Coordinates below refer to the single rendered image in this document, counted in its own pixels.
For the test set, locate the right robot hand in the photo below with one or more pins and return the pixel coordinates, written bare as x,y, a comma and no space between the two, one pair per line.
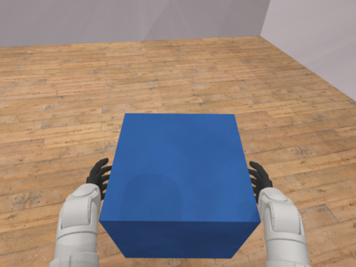
262,179

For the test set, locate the right robot forearm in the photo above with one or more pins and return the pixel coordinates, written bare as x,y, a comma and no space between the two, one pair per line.
283,230

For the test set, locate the left robot hand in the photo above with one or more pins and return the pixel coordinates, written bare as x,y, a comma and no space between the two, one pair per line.
96,177

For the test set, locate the left robot forearm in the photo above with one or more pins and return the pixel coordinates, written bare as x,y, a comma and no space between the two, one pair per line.
76,237

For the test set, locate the carton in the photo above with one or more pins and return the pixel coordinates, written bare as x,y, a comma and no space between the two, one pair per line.
179,187

